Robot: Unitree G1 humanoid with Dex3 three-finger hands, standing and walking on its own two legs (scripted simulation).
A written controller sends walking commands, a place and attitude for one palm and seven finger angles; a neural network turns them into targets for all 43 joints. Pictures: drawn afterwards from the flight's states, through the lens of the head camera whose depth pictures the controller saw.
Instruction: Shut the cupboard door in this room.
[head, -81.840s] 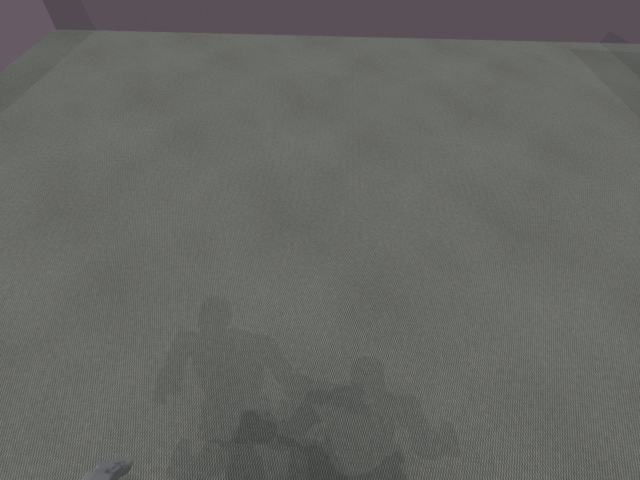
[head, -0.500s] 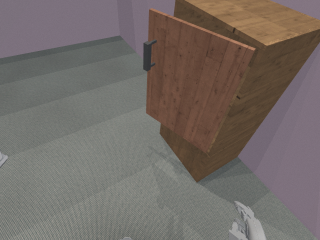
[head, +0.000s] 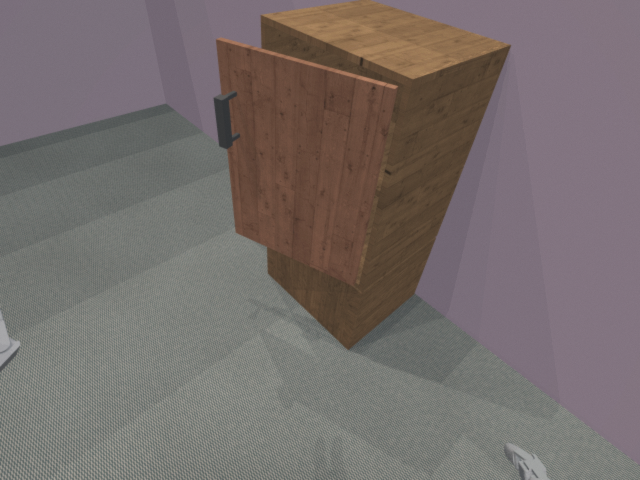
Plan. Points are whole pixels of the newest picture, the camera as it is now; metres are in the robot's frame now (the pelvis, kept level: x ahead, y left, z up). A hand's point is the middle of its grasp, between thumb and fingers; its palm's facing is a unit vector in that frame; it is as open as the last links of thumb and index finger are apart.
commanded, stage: stop stepping back and stand still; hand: left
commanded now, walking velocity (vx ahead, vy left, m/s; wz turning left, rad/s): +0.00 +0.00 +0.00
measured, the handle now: (229, 119) +0.92 +0.22 +0.02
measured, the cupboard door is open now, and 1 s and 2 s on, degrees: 19 19 19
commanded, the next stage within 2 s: let the arm hang, fingers relaxed in 1.08 s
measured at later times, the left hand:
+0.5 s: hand out of the picture +0.10 +0.28 +0.16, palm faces +0.53 -0.75 -0.39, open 7.4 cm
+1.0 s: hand out of the picture +0.08 +0.27 +0.16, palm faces +0.46 -0.78 -0.41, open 7.4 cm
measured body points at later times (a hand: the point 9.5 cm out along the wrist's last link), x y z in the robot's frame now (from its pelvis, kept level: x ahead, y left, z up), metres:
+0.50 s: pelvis -0.10 -0.01 +0.00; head -0.13 +0.00 +0.45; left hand +0.07 +0.32 +0.18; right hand +0.05 -0.22 -0.08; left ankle -0.02 +0.10 -0.73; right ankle -0.09 -0.11 -0.73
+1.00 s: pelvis -0.12 +0.01 +0.00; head -0.13 +0.02 +0.45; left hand +0.05 +0.31 +0.18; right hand +0.04 -0.22 -0.07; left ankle -0.05 +0.10 -0.73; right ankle -0.11 -0.10 -0.73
